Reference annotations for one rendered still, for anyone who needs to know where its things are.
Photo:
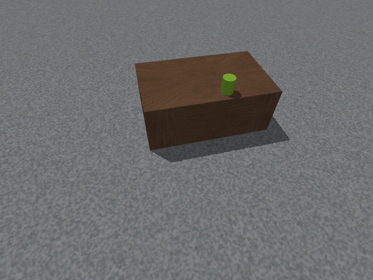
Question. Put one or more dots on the can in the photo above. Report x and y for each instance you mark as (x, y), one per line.
(228, 84)

